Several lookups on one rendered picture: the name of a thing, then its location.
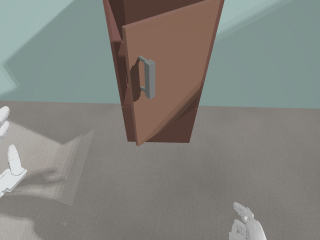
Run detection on cupboard door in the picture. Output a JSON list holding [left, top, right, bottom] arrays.
[[122, 0, 221, 146]]

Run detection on right robot hand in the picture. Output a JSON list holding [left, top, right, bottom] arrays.
[[229, 202, 267, 240]]

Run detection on left robot hand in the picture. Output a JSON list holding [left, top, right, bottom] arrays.
[[0, 106, 27, 198]]

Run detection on handle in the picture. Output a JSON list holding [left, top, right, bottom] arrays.
[[138, 55, 156, 99]]

